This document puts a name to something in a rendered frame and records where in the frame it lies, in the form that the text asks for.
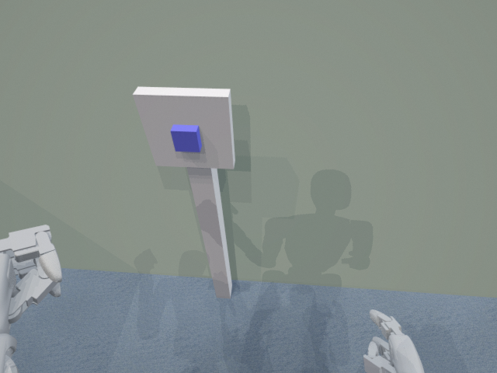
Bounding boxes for robot right hand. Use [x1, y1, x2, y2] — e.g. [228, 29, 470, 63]
[363, 309, 424, 373]

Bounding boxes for left robot forearm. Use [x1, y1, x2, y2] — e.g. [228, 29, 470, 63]
[0, 333, 19, 373]

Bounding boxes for button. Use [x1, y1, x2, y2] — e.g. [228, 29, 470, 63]
[170, 124, 202, 152]

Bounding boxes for panel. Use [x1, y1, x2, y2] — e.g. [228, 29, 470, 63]
[133, 87, 235, 298]

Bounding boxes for robot left hand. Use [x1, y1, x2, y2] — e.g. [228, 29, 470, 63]
[0, 225, 62, 334]

